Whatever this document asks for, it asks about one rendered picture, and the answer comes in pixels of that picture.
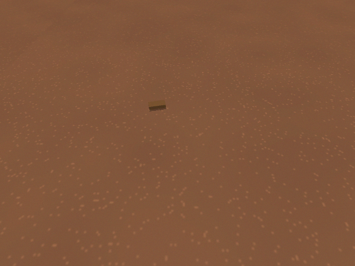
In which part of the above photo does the small box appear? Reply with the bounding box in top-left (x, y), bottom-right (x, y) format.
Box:
top-left (148, 100), bottom-right (166, 110)

